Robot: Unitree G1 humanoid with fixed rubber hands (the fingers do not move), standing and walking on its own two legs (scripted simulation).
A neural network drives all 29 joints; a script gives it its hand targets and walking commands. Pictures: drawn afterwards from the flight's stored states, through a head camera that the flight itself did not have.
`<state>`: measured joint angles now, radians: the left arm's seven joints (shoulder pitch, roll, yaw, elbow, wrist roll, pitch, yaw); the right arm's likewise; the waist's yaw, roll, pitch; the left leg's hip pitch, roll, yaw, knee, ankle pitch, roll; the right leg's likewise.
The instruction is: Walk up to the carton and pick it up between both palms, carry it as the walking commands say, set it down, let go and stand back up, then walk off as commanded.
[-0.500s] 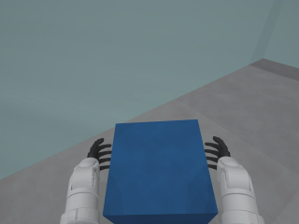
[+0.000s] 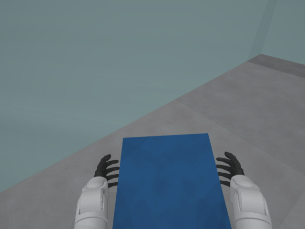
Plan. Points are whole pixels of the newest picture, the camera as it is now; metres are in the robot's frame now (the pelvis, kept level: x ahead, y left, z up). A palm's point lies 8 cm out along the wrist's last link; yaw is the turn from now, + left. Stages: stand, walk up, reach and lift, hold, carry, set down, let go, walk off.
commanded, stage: set down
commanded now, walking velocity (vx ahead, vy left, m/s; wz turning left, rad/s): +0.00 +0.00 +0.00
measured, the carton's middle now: (168, 187) +0.31 +0.01 -0.06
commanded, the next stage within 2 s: none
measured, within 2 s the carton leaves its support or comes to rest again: neither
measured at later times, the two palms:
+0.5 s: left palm (106, 189) +0.27 +0.20 -0.03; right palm (228, 188) +0.30 -0.17 -0.04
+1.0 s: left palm (116, 195) +0.30 +0.19 -0.12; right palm (224, 194) +0.33 -0.18 -0.13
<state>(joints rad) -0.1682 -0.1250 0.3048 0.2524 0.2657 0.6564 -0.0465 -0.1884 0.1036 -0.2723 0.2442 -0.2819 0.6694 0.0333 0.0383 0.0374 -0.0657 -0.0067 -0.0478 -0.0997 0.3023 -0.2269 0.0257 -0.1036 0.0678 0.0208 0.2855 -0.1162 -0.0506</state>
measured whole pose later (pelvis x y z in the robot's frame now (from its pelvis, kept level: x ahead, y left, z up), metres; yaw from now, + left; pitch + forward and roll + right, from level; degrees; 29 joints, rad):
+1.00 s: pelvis -0.06 +0.00 -0.07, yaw +0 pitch +26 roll +2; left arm -0.52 -0.09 0.49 0.50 0.22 0.33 -0.04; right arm -0.59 0.02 -0.39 0.55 -0.25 0.34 0.05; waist 0.03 0.02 -0.10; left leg -0.98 -0.10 -0.05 0.90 -0.36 0.01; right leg -1.07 0.07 0.05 0.85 -0.22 -0.04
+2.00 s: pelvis -0.09 +0.00 -0.22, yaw +2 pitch +45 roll +3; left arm -0.79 -0.01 0.45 0.61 0.09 0.30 0.07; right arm -0.90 -0.14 -0.33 0.76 -0.14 0.30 -0.03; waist 0.03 0.01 -0.24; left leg -1.76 -0.13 -0.01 1.53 -0.55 0.00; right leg -1.86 0.09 0.04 1.47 -0.38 -0.02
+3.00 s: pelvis -0.12 +0.00 -0.36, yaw +5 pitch +45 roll +5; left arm -1.15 0.12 0.39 0.74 0.00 0.28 0.13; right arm -1.32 -0.36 -0.20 0.97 -0.03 0.28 -0.04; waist 0.01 0.03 0.03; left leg -2.19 -0.15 0.04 2.00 -0.61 -0.02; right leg -2.30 0.08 0.03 1.94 -0.42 -0.02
